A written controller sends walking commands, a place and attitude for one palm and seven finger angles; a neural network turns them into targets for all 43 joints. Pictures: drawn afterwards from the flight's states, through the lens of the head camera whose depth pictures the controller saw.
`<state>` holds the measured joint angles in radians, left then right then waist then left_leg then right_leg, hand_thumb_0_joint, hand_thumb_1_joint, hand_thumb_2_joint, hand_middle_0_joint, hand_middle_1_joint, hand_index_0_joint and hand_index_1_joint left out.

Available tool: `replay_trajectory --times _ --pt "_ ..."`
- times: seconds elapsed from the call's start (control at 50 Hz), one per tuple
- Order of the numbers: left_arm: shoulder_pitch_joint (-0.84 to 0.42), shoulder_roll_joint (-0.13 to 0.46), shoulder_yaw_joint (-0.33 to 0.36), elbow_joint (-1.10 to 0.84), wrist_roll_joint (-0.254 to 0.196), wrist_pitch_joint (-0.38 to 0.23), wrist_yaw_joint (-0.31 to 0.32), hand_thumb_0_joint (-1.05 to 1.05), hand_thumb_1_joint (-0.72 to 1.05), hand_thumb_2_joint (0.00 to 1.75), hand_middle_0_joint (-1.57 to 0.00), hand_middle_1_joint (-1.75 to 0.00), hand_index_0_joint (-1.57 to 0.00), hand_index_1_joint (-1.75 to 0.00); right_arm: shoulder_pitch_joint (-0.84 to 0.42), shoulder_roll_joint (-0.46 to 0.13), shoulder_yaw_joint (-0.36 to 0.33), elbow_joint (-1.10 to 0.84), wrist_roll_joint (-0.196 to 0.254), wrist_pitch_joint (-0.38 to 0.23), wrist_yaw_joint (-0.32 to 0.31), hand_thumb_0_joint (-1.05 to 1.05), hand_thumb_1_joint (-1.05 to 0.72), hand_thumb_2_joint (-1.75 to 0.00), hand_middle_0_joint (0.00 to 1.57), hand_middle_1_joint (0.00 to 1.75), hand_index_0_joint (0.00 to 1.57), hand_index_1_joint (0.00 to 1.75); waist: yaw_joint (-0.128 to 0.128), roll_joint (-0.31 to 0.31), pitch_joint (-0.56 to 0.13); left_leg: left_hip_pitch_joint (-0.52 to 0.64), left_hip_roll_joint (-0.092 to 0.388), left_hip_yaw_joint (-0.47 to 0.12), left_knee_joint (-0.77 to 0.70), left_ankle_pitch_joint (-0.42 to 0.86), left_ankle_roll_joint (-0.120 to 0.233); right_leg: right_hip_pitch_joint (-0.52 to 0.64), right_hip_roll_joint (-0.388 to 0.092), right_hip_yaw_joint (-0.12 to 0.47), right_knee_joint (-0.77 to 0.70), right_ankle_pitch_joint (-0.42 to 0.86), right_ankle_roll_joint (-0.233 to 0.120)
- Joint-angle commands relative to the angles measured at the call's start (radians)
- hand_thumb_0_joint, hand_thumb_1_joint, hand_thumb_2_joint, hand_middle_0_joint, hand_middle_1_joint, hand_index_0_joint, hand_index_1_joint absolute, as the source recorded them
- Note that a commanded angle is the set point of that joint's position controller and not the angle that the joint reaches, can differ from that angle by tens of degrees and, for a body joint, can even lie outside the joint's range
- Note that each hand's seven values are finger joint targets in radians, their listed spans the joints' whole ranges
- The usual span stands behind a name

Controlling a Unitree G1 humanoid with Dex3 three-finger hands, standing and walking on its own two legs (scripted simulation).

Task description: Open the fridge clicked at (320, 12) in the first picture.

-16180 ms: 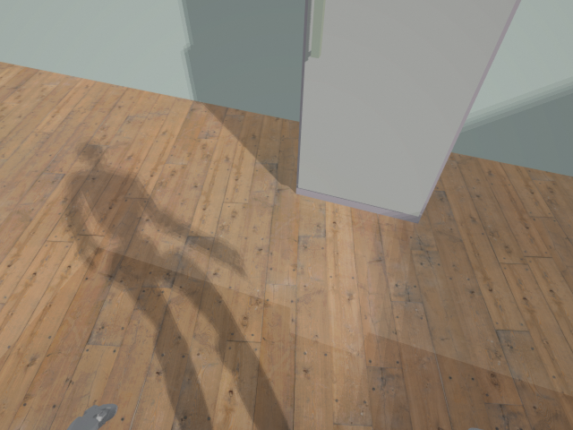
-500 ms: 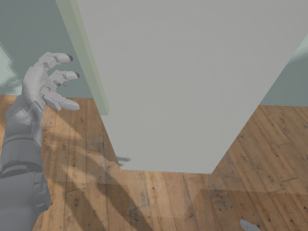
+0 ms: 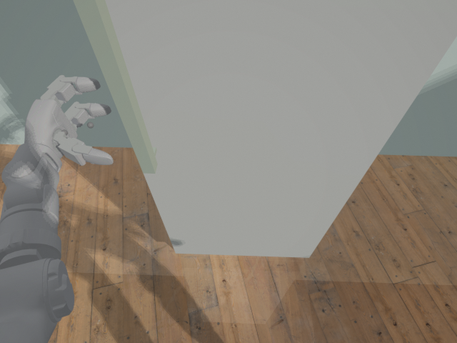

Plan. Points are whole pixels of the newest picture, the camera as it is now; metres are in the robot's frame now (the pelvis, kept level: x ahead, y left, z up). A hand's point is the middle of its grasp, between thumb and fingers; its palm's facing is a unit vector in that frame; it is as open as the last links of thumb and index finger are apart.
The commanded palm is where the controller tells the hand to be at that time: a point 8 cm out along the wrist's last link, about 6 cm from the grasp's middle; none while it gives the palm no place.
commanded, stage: move the hooked fingers beside the handle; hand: left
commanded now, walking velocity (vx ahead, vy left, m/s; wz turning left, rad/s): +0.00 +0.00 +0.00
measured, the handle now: (130, 95) +0.50 +0.17 +0.16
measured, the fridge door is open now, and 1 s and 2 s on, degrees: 0 0 0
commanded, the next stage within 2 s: feel for the door with the fingertips in 0.38 s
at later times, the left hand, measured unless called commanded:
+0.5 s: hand (95, 125) +0.43 +0.22 +0.16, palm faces -0.03 -1.00 -0.04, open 14.0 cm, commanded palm +0.41 +0.27 +0.15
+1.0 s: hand (116, 123) +0.44 +0.19 +0.15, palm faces -0.02 -1.00 -0.01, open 14.0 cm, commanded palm +0.42 +0.24 +0.15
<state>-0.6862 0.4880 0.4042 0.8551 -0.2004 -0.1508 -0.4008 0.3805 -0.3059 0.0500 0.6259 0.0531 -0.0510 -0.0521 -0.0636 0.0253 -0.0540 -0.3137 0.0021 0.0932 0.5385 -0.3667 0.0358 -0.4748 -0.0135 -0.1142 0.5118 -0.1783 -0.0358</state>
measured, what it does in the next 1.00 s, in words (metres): stands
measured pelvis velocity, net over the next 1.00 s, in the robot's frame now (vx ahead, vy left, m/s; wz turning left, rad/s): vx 0.00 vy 0.00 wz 0.00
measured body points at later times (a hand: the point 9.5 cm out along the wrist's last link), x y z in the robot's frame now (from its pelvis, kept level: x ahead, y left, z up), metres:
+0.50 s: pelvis -0.01 +0.00 +0.00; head +0.04 -0.01 +0.45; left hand +0.43 +0.28 +0.16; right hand +0.08 -0.26 -0.11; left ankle -0.06 +0.09 -0.73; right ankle +0.04 -0.10 -0.73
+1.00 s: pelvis +0.00 +0.00 +0.00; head +0.04 -0.01 +0.45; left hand +0.44 +0.25 +0.15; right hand +0.08 -0.26 -0.11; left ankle -0.06 +0.09 -0.73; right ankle +0.04 -0.10 -0.73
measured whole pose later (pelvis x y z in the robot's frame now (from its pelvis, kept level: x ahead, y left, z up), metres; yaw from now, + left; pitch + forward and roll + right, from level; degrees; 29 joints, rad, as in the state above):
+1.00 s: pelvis +0.00 +0.00 +0.00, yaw +0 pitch +8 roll +0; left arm -0.73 0.42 0.34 0.89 -0.17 -0.12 -0.30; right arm 0.35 -0.30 0.05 0.62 0.05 -0.06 -0.05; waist -0.07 0.03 -0.05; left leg -0.31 0.00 0.09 0.54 -0.36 0.03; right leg -0.47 -0.01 -0.11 0.52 -0.18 -0.04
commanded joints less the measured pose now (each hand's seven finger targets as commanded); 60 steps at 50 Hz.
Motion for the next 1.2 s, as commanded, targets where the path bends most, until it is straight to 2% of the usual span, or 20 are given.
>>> replay_trajectory --times 0.0,0.08,0.16,0.22,0.28,0.4,0.44,0.5,0.56,0.64,0.68,0.74,0.78,0.86,0.92,0.98,1.04,1.06,1.1,1.18 --pt "-0.421 0.296 0.023 -0.179 -0.015 -0.024 -0.002 0.0 -0.5 0.3 -0.3 -1.2 -0.3 -1.2 0.024 -0.151 -0.058 -0.104 0.008 -0.041 -0.009 0.0 -0.9 -0.9 0.2 0.3 0.2 0.3 0.002 0.047 -0.277 -0.038 0.014 -0.091 -0.07 0.378 -0.008 0.313 -0.009 0.09 0.009 0.29 -0.002" --pt "-0.443 0.216 -0.045 -0.221 -0.023 -0.024 -0.013 0.0 -0.5 0.3 -0.3 -1.2 -0.3 -1.2 0.01 -0.144 -0.057 -0.117 0.007 -0.051 -0.008 0.0 -0.9 -0.9 0.2 0.3 0.2 0.3 -0.007 0.038 -0.312 -0.01 0.013 -0.099 -0.064 0.358 -0.012 0.293 -0.006 0.086 0.006 0.254 -0.002" --pt "-0.483 0.243 -0.008 -0.212 -0.046 -0.041 -0.007 0.0 -0.5 0.3 -0.3 -1.2 -0.3 -1.2 0.003 -0.147 -0.054 -0.111 0.007 -0.055 -0.014 0.0 -0.9 -0.9 0.2 0.3 0.2 0.3 -0.009 -0.029 -0.326 -0.027 0.014 -0.107 -0.063 0.329 -0.012 0.311 -0.004 0.087 0.011 0.245 -0.001" --pt "-0.506 0.218 -0.039 -0.214 -0.031 -0.045 0.01 0.0 -0.5 0.3 -0.3 -1.2 -0.3 -1.2 -0.008 -0.136 -0.048 -0.106 0.007 -0.056 -0.015 0.0 -0.9 -0.9 0.2 0.3 0.2 0.3 -0.011 0.063 -0.312 -0.003 0.009 -0.106 -0.062 0.342 -0.017 0.285 -0.007 0.09 0.011 0.238 -0.005" --pt "-0.523 0.274 -0.007 -0.131 -0.002 -0.044 0.033 0.0 -0.5 0.3 -0.3 -1.2 -0.3 -1.2 0.005 -0.144 -0.043 -0.093 0.004 -0.054 -0.015 0.0 -0.9 -0.9 0.2 0.3 0.2 0.3 -0.014 0.012 -0.26 -0.063 0.008 -0.113 -0.07 0.277 -0.015 0.272 -0.01 0.086 0.008 0.189 -0.003" --pt "-0.591 0.266 -0.032 -0.17 0.003 -0.091 0.021 0.0 -0.5 0.3 -0.3 -1.2 -0.3 -1.2 0.011 -0.141 -0.044 -0.107 0.0 -0.058 -0.019 0.0 -0.9 -0.9 0.2 0.3 0.2 0.3 -0.012 0.076 -0.375 0.001 0.01 -0.112 -0.048 0.369 -0.021 0.303 -0.009 0.095 0.033 0.255 -0.006" --pt "-0.565 0.28 -0.007 -0.157 -0.012 -0.096 0.011 0.0 -0.5 0.3 -0.3 -1.2 -0.3 -1.2 0.016 -0.143 -0.044 -0.102 -0.001 -0.063 -0.018 0.0 -0.9 -0.9 0.2 0.3 0.2 0.3 -0.008 0.042 -0.393 -0.003 0.012 -0.115 -0.048 0.371 -0.024 0.323 -0.006 0.096 0.027 0.264 -0.002" --pt "-0.512 0.236 -0.021 -0.081 -0.029 -0.075 0.001 0.0 -0.5 0.3 -0.3 -1.2 -0.3 -1.2 0.021 -0.151 -0.046 -0.098 0.003 -0.056 -0.018 0.0 -0.9 -0.9 0.2 0.3 0.2 0.3 -0.012 -0.044 -0.329 -0.062 0.015 -0.11 -0.058 0.337 -0.013 0.315 -0.006 0.088 0.025 0.257 -0.001" --pt "-0.498 0.226 -0.029 -0.033 -0.021 -0.046 0.002 0.0 -0.5 0.3 -0.3 -1.2 -0.3 -1.2 0.024 -0.154 -0.046 -0.089 0.005 -0.054 -0.013 0.0 -0.9 -0.9 0.2 0.3 0.2 0.3 -0.014 0.001 -0.274 -0.097 0.01 -0.098 -0.064 0.273 -0.011 0.275 -0.009 0.092 0.015 0.21 0.0" --pt "-0.514 0.264 -0.008 -0.143 -0.003 -0.062 0.029 0.0 -0.5 0.3 -0.3 -1.2 -0.3 -1.2 0.033 -0.147 -0.055 -0.101 -0.001 -0.051 -0.008 0.0 -0.9 -0.9 0.2 0.3 0.2 0.3 -0.002 0.035 -0.362 -0.059 0.009 -0.099 -0.05 0.342 -0.013 0.319 -0.007 0.098 0.028 0.263 -0.003" --pt "-0.526 0.256 -0.001 -0.174 -0.013 -0.073 0.044 0.0 -0.5 0.3 -0.3 -1.2 -0.3 -1.2 0.033 -0.144 -0.056 -0.104 -0.002 -0.051 -0.008 0.0 -0.9 -0.9 0.2 0.3 0.2 0.3 -0.007 -0.013 -0.379 -0.068 0.011 -0.097 -0.05 0.332 -0.009 0.345 -0.005 0.101 0.026 0.275 0.001" --pt "-0.536 0.214 -0.02 -0.253 -0.025 -0.089 0.057 0.0 -0.5 0.3 -0.3 -1.2 -0.3 -1.2 0.025 -0.135 -0.059 -0.107 -0.003 -0.057 -0.008 0.0 -0.9 -0.9 0.2 0.3 0.2 0.3 -0.004 0.035 -0.421 -0.01 0.014 -0.097 -0.052 0.398 -0.014 0.36 -0.001 0.102 0.027 0.319 -0.001" --pt "-0.505 0.204 -0.024 -0.266 -0.018 -0.084 0.068 0.0 -0.5 0.3 -0.3 -1.2 -0.3 -1.2 0.021 -0.13 -0.059 -0.102 -0.003 -0.057 -0.006 0.0 -0.9 -0.9 0.2 0.3 0.2 0.3 0.006 0.078 -0.414 0.0 0.013 -0.094 -0.055 0.425 -0.02 0.36 -0.004 0.101 0.026 0.331 -0.002" --pt "-0.451 0.208 -0.01 -0.191 -0.002 -0.04 0.095 0.0 -0.5 0.3 -0.3 -1.2 -0.3 -1.2 0.024 -0.135 -0.059 -0.092 0.0 -0.05 -0.002 0.0 -0.9 -0.9 0.2 0.3 0.2 0.3 0.004 0.003 -0.322 -0.048 0.015 -0.092 -0.071 0.379 -0.014 0.341 -0.002 0.092 0.014 0.305 0.0" --pt "-0.485 0.211 -0.019 -0.18 0.009 -0.026 0.105 0.0 -0.5 0.3 -0.3 -1.2 -0.3 -1.2 0.012 -0.133 -0.053 -0.098 0.003 -0.042 -0.004 0.0 -0.9 -0.9 0.2 0.3 0.2 0.3 -0.002 0.017 -0.296 -0.058 0.01 -0.085 -0.078 0.349 -0.008 0.341 -0.004 0.096 0.01 0.295 0.0" --pt "-0.5 0.209 -0.017 -0.18 0.008 -0.038 0.108 0.0 -0.5 0.3 -0.3 -1.2 -0.3 -1.2 0.013 -0.132 -0.055 -0.105 0.002 -0.046 -0.006 0.0 -0.9 -0.9 0.2 0.3 0.2 0.3 -0.004 -0.032 -0.327 -0.058 0.01 -0.08 -0.071 0.332 -0.002 0.364 -0.004 0.105 0.011 0.3 0.004" --pt "-0.532 0.221 -0.018 -0.216 0.006 -0.068 0.092 0.0 -0.5 0.3 -0.3 -1.2 -0.3 -1.2 0.009 -0.128 -0.052 -0.109 0.002 -0.045 -0.01 0.0 -0.9 -0.9 0.2 0.3 0.2 0.3 -0.001 0.014 -0.385 -0.029 0.007 -0.078 -0.062 0.376 -0.003 0.394 -0.005 0.111 0.024 0.347 0.001" --pt "-0.56 0.176 -0.059 -0.191 0.004 -0.069 0.085 0.0 -0.5 0.3 -0.3 -1.2 -0.3 -1.2 0.008 -0.125 -0.048 -0.103 0.003 -0.047 -0.011 0.0 -0.9 -0.9 0.2 0.3 0.2 0.3 -0.017 0.015 -0.355 -0.027 0.008 -0.08 -0.063 0.364 -0.005 0.365 -0.004 0.106 0.019 0.332 0.001" --pt "-0.58 0.195 -0.049 -0.145 0.005 -0.07 0.076 0.0 -0.5 0.3 -0.3 -1.2 -0.3 -1.2 0.021 -0.134 -0.051 -0.088 0.002 -0.046 -0.014 0.0 -0.9 -0.9 0.2 0.3 0.2 0.3 -0.026 -0.017 -0.332 -0.033 0.01 -0.084 -0.057 0.352 -0.003 0.34 -0.003 0.102 0.019 0.319 0.001" --pt "-0.622 0.154 -0.085 -0.08 0.008 -0.056 0.065 0.0 -0.5 0.3 -0.3 -1.2 -0.3 -1.2 0.021 -0.132 -0.047 -0.076 0.003 -0.049 -0.015 0.0 -0.9 -0.9 0.2 0.3 0.2 0.3 -0.039 0.038 -0.304 -0.04 0.003 -0.086 -0.055 0.314 -0.007 0.284 -0.005 0.098 0.013 0.27 0.0"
